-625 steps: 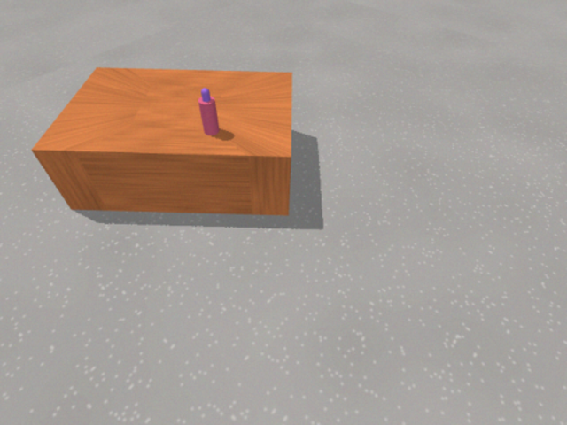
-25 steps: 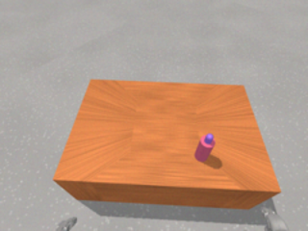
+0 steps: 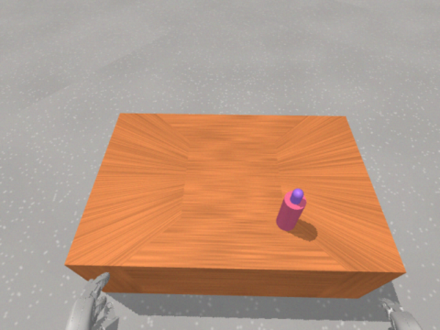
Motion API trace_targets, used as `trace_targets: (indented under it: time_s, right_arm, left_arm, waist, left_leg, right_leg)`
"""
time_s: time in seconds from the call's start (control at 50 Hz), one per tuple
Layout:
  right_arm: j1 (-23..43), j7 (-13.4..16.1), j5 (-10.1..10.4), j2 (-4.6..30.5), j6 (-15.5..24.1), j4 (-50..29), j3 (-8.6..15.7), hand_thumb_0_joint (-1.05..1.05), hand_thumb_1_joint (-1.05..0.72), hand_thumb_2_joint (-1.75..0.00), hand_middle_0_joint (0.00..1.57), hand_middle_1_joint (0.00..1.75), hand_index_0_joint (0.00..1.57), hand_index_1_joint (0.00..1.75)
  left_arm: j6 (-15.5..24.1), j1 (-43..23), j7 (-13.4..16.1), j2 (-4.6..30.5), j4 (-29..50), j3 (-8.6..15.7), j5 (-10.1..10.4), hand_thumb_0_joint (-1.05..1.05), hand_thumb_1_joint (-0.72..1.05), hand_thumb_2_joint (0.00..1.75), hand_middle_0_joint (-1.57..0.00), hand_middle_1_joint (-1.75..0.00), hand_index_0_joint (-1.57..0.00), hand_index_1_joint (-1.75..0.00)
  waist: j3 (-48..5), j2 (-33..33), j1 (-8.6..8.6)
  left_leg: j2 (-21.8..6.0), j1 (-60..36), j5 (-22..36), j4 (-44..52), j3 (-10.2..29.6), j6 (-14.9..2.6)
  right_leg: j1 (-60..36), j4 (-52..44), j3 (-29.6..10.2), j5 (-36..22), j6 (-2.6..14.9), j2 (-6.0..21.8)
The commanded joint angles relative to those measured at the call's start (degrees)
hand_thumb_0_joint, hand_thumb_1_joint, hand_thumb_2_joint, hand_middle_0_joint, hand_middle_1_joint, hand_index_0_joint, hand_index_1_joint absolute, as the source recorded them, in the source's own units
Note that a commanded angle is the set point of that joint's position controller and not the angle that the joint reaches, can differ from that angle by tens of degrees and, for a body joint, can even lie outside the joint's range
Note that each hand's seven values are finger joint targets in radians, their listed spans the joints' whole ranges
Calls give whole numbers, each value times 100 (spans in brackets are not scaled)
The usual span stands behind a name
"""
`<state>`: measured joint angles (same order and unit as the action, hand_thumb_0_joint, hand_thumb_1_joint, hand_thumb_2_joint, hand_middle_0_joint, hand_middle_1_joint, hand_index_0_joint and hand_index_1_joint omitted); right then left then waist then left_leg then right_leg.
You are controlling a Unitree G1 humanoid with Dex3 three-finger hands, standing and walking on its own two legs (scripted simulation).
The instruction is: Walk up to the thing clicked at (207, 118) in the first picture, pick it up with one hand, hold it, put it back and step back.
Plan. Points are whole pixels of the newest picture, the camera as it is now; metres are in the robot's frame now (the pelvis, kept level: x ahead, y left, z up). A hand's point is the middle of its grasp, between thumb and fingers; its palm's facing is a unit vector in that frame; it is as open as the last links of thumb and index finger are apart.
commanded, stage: go down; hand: right
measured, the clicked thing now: (291, 208) +0.51 -0.20 -0.28
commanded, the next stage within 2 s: none
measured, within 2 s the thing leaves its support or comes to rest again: neither
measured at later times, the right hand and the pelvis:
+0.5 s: hand out of the picture +0.14 -0.27 -0.10, palm faces +0.02 +0.94 -0.33, open 17.5 cm; pelvis -0.01 +0.00 -0.02, yaw +0 degrees
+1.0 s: hand (397, 279) +0.24 -0.32 -0.06, palm faces +0.16 +0.95 -0.27, open 17.5 cm; pelvis -0.03 +0.00 -0.02, yaw -1 degrees
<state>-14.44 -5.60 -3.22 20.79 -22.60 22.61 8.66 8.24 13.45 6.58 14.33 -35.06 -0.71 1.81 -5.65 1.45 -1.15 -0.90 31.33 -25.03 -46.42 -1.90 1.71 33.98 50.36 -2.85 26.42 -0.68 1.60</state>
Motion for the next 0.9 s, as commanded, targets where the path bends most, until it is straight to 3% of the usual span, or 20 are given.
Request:
trace_targets:
  time_s: [0.0, 0.12, 0.24, 0.28, 0.32, 0.5, 0.58, 0.68, 0.74, 0.8, 0.88]
  right_arm:
    - [54, 26, 13, 1280, -73, -1230, 540, 0, 58, 0, 6, 5, 6, 5]
    - [-299, -17, 68, 1296, -251, -1583, 632, 0, 55, 0, 6, 4, 6, 4]
    - [-440, -57, 108, 1268, -322, -1815, 646, 0, 57, -1, 6, 5, 6, 5]
    - [-420, -54, 110, 1370, -325, -1896, 741, 0, 57, -2, 5, 5, 5, 5]
    - [-458, -69, 117, 1291, -351, -1975, 676, 0, 56, -2, 5, 5, 5, 5]
    - [-642, -47, 141, 1269, -447, -2228, 709, 0, 56, -3, 5, 5, 5, 5]
    - [-579, -31, 147, 1265, -461, -2302, 695, 0, 53, -2, 6, 5, 6, 5]
    - [216, 41, 165, 1662, -312, -2352, 1001, 0, 56, -3, 5, 5, 5, 5]
    - [972, -22, 270, 1733, -72, -2052, 1048, 0, 56, -3, 5, 5, 5, 5]
    - [1775, -156, 404, 2088, 223, -1840, 1313, 0, 56, -3, 5, 5, 5, 5]
    - [2276, -480, 529, 2347, 541, -624, 1559, 0, 55, -2, 6, 5, 5, 5]
  left_arm:
    - [340, -93, 107, 813, 840, 345, -1, 0, 88, 90, -19, -29, -18, -30]
    - [430, -80, 180, 780, 958, 327, 1, 0, 89, 90, -19, -29, -19, -30]
    - [533, -14, 263, 754, 982, 321, -19, 0, 89, 90, -19, -29, -19, -30]
    - [562, 18, 298, 740, 956, 307, -33, 0, 89, 90, -19, -29, -19, -30]
    - [599, -48, 318, 734, 1017, 291, -36, 0, 89, 90, -19, -29, -19, -30]
    - [708, -50, 375, 760, 1070, 298, -59, 0, 89, 90, -19, -30, -19, -30]
    - [786, -84, 403, 751, 1063, 286, -54, 0, 89, 89, -19, -29, -19, -30]
    - [911, 11, 488, 733, 903, 250, -81, 0, 89, 90, -20, -30, -19, -30]
    - [984, -5, 556, 766, 727, 214, -95, 0, 88, 90, -20, -30, -19, -30]
    - [1050, -15, 590, 847, 570, 217, -97, 0, 88, 90, -20, -30, -19, -30]
    - [1010, 128, 576, 917, 321, 204, -112, 0, 89, 90, -20, -30, -20, -30]
  waist:
    - [-1004, 366, -2]
    - [-1032, 332, -17]
    - [-1143, 239, -81]
    - [-1081, 281, -58]
    - [-965, 352, -59]
    - [-970, 485, -30]
    - [-799, 483, -48]
    - [-960, 380, -176]
    - [-708, 411, -260]
    - [-864, 574, -273]
    - [-1001, 623, -219]
  left_leg:
    - [171, -275, 1946, 282, -199, -161]
    - [157, -170, 1806, 200, -194, -146]
    - [156, -72, 2006, 61, -198, -133]
    - [135, -77, 1900, 96, -192, -126]
    - [154, 61, 1629, 87, -213, -144]
    - [194, 173, 1263, 29, -289, -188]
    - [204, 310, 803, 92, -297, -190]
    - [155, 273, 1055, 81, -209, -152]
    - [158, 505, 716, 91, -187, -149]
    - [145, 445, 583, 150, -149, -165]
    - [141, 327, 1014, 32, -207, -186]
  right_leg:
    - [-622, -421, 80, -2517, 38, -65]
    - [-419, -279, 86, -2142, 75, -106]
    - [-372, -86, 56, -2357, 88, -104]
    - [-264, -69, 73, -2129, 103, -129]
    - [-191, -131, 45, -1919, 94, -109]
    - [-160, -222, -40, -1682, 63, -72]
    - [1, -319, -49, -1093, 68, -74]
    - [-60, -127, -6, -1230, 129, -94]
    - [28, -203, -22, -821, 121, -76]
    - [-74, -288, -46, -644, 119, -77]
    - [-105, -277, -74, -1154, 94, -60]
